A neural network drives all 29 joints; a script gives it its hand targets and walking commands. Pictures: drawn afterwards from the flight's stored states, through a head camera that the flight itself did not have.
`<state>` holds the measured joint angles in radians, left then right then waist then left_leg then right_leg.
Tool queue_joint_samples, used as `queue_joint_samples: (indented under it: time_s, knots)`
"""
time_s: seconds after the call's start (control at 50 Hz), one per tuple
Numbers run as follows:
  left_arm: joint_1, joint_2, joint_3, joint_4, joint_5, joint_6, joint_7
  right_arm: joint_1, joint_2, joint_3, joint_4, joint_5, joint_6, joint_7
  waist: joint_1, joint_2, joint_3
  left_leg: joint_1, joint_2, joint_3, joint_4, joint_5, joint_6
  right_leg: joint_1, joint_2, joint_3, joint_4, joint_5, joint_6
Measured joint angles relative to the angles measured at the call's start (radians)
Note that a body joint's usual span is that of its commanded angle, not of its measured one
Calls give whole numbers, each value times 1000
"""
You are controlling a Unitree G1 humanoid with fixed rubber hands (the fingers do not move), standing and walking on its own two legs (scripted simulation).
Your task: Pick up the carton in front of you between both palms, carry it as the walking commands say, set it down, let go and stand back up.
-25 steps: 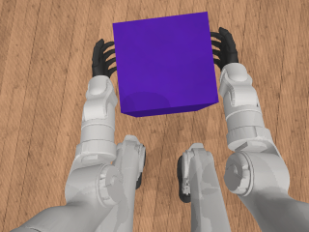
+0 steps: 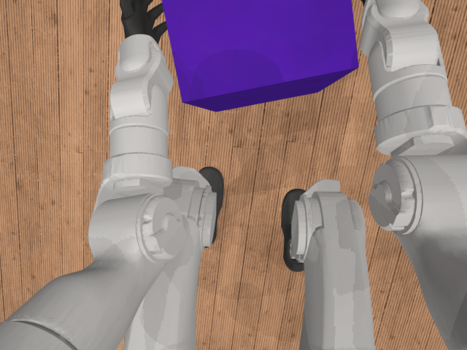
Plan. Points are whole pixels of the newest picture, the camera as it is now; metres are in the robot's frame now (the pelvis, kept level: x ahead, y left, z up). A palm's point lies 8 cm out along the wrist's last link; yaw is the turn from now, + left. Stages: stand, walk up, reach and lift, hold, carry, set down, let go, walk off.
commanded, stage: set down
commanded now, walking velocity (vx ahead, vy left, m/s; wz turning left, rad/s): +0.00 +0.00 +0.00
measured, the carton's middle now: (255, 31) +0.53 +0.02 -0.23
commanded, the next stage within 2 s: none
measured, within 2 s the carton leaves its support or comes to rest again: rests again in 1.26 s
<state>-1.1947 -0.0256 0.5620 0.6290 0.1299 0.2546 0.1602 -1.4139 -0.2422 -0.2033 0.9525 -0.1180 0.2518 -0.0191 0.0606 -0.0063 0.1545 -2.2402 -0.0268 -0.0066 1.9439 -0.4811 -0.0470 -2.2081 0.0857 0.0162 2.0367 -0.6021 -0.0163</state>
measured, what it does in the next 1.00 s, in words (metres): stands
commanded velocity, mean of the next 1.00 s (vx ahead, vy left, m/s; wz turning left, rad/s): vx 0.00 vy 0.00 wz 0.00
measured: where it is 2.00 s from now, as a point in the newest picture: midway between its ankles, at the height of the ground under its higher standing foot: (250, 232)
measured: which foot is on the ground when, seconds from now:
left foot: down 0.00-1.00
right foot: down 0.00-1.00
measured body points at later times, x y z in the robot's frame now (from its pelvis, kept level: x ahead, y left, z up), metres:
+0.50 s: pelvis +0.01 +0.00 -0.04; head +0.37 -0.04 +0.22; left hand +0.53 +0.18 -0.19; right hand +0.58 -0.12 -0.21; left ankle +0.13 +0.13 -0.39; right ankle +0.09 -0.10 -0.39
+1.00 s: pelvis +0.00 +0.00 -0.05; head +0.37 -0.04 +0.20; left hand +0.53 +0.20 -0.21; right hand +0.58 -0.11 -0.22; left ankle +0.13 +0.13 -0.39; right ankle +0.09 -0.10 -0.39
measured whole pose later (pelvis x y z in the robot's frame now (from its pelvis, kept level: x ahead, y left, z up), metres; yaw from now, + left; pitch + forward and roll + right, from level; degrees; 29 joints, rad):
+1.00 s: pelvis +0.00 +0.00 -0.05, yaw +1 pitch +39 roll +5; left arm -1.36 0.16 0.62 0.95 0.08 0.19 0.04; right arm -1.54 -0.24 -0.25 1.09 -0.21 0.19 0.06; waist 0.07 0.06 0.30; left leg -2.28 -0.08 -0.01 2.13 -0.53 -0.08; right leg -2.25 0.08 0.02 2.24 -0.67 -0.03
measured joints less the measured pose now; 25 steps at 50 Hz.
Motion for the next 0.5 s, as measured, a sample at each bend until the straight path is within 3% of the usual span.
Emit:
queue_joint_samples:
  time_s: [0.16, 0.32, 0.5]
  knots:
    - [-119, 67, -21, 141, -62, -16, 9, -53, -57, 94, 67, 53, -19, -38, 40, 36, 53, -38, -4, 7, 93, -36, -10, -41, 0, 1, 105, -43, -9]
    - [-98, 90, -29, 180, -102, -31, -19, -47, -53, 128, 86, 66, -15, -50, 45, 40, 35, -63, -26, -7, 136, -62, -36, -72, 6, 1, 152, -63, -16]
    - [-133, 107, -21, 234, -86, -37, -43, -76, -58, 101, 139, 50, -31, -41, 48, 34, 54, -72, -35, -15, 150, -44, -40, -81, 8, -3, 165, -44, -15]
